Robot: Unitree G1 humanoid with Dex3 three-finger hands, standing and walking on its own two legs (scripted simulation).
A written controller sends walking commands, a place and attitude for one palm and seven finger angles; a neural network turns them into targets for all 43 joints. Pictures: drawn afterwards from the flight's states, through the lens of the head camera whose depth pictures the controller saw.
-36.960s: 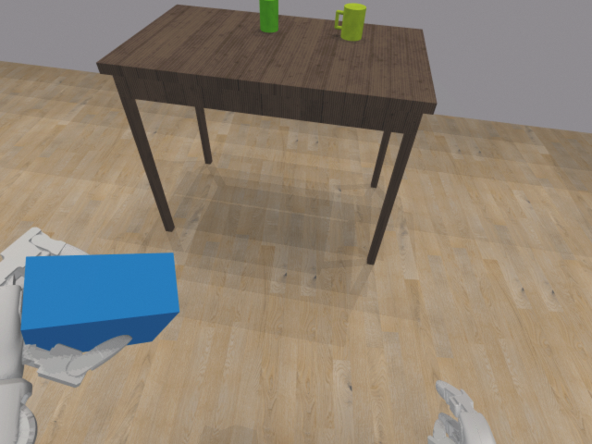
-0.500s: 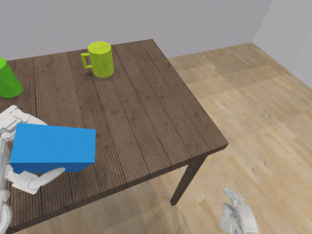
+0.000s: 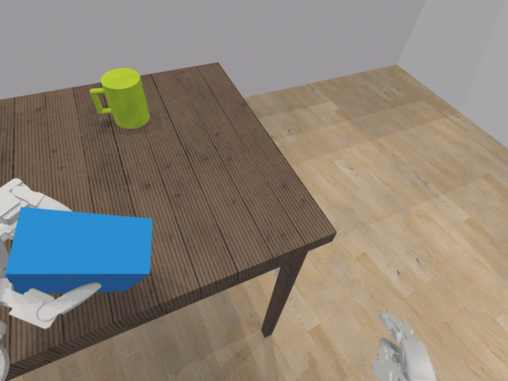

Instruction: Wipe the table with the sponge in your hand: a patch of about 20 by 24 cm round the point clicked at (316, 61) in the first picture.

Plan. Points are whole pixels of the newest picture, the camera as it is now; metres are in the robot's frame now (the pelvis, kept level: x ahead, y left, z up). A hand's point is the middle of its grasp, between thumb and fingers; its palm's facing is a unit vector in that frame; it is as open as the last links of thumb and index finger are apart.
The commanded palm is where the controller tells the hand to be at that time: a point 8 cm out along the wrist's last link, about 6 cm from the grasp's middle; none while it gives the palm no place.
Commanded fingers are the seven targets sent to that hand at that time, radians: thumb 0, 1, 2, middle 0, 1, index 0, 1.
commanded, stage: shuffle to correct the standing spot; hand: left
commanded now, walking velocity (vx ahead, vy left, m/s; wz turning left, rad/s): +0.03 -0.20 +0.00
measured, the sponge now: (101, 257) +0.23 +0.20 +0.13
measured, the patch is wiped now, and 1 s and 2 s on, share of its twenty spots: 0.00 0.00 0.00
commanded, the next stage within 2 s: come to a stop and stand still in 0.12 s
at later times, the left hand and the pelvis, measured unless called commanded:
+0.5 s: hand (27, 249) +0.21 +0.25 +0.18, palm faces +0.39 -0.77 -0.50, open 10.4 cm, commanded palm +0.14 +0.27 +0.18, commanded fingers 0.00 0.10 1.30 -1.20 -1.60 -1.20 -1.60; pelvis -0.03 +0.00 -0.02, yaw -2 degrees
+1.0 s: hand out of the picture +0.16 +0.26 +0.18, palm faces +0.34 -0.83 -0.45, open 10.4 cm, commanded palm +0.10 +0.30 +0.18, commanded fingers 0.00 0.10 1.30 -1.20 -1.60 -1.20 -1.60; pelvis -0.07 +0.02 +0.00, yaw -2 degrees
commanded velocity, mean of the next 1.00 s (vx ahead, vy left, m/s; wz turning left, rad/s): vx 0.01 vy -0.04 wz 0.00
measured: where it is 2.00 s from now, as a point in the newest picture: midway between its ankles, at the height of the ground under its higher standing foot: outside the picture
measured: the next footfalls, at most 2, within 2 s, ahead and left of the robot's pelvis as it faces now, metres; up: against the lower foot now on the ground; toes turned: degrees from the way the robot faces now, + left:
right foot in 0.50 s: +0.08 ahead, -0.12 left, +0.00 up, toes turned -2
right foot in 0.94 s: -0.05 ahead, -0.09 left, +0.00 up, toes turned -3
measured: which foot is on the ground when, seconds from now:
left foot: down 0.00-1.00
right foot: down 0.00-0.38, up 0.40-0.48, down 0.50-0.68, up 0.70-0.92, down 0.94-1.00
